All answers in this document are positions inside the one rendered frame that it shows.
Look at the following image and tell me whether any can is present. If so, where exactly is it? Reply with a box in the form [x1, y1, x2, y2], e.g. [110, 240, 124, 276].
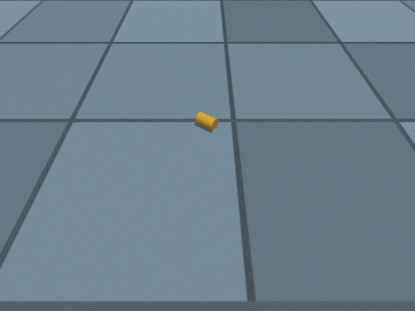
[195, 112, 219, 130]

